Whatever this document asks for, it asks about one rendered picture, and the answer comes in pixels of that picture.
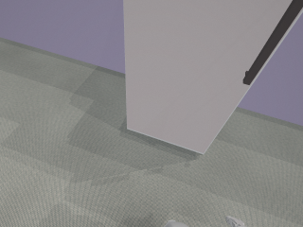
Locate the fridge door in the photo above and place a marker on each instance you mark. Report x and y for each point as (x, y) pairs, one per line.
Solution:
(185, 61)

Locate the handle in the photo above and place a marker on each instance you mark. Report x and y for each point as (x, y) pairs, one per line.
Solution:
(281, 28)

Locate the right robot hand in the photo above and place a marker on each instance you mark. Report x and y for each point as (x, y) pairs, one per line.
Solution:
(234, 222)

